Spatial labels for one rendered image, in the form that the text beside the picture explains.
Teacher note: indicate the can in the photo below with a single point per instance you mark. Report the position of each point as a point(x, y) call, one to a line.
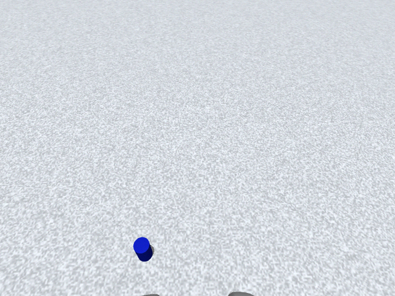
point(143, 249)

